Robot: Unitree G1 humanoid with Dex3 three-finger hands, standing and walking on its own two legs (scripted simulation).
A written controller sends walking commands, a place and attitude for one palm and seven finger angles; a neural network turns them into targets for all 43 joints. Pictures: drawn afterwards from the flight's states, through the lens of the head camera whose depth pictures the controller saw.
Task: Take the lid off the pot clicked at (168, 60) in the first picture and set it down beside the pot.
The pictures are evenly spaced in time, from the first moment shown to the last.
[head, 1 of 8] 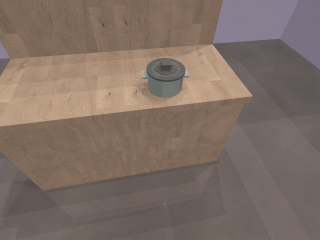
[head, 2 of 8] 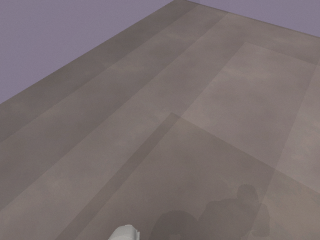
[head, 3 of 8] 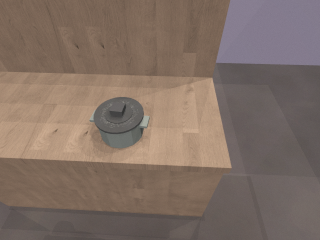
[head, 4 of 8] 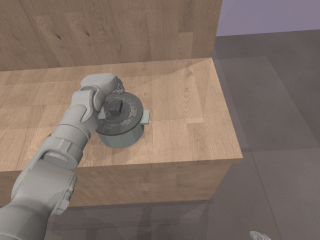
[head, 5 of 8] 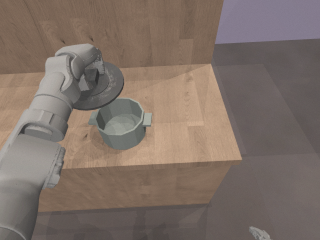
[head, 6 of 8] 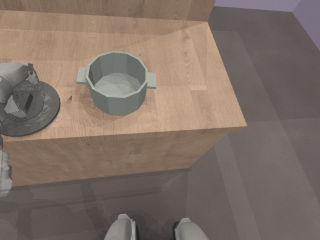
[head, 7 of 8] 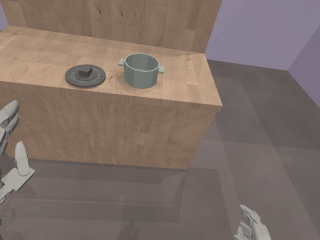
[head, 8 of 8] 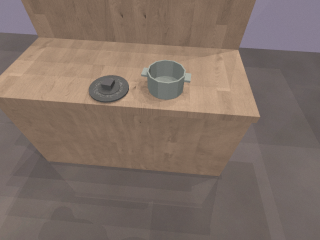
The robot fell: no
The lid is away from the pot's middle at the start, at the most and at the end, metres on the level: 0.00 0.26 0.26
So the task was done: yes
